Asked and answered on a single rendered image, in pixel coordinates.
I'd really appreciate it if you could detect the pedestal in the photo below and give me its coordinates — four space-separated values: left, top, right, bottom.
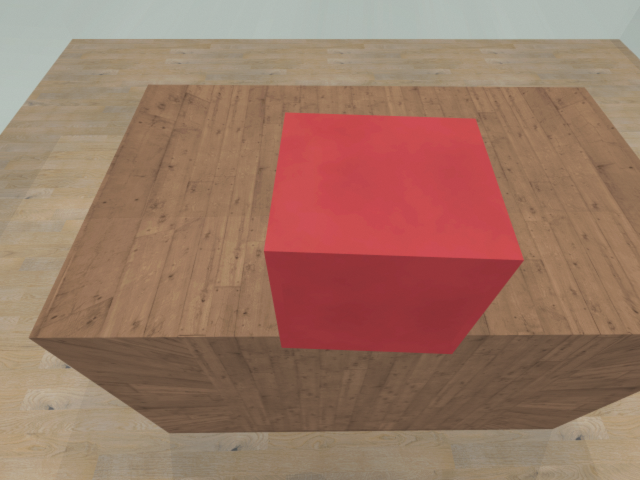
29 85 640 433

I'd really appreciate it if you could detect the carton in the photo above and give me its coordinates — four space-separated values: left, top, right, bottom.
264 112 524 354

